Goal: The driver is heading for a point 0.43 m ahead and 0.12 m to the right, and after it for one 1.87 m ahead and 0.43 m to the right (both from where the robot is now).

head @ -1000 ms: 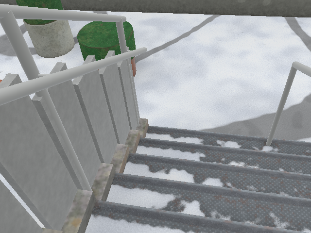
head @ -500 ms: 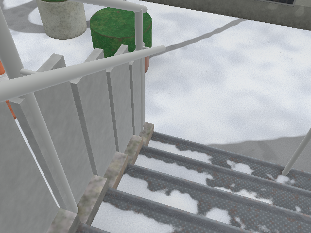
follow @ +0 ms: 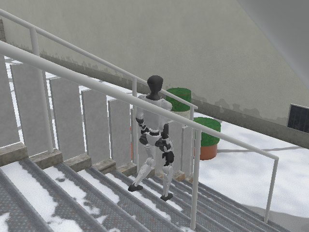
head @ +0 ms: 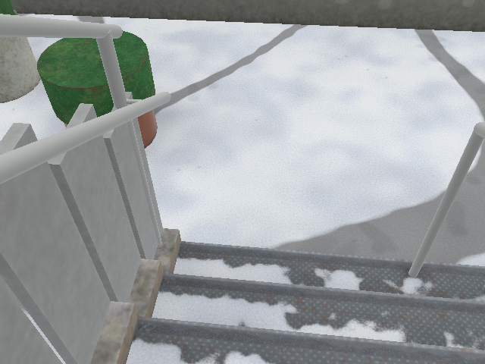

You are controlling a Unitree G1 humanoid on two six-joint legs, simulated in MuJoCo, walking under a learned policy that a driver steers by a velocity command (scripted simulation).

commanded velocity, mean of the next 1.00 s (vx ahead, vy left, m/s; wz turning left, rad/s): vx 0.50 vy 0.00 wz -0.31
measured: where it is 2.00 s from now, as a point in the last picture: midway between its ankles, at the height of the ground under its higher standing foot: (280, 288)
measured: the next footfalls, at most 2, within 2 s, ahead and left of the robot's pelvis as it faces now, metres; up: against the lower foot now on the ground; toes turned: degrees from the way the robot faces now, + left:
left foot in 0.52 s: +0.43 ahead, +0.12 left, -0.17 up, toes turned -4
right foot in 1.08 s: +0.69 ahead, -0.12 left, -0.34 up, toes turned -25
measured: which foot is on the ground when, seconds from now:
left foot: up 0.00-0.50, down 0.52-1.00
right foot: down 0.00-0.54, up 0.56-1.00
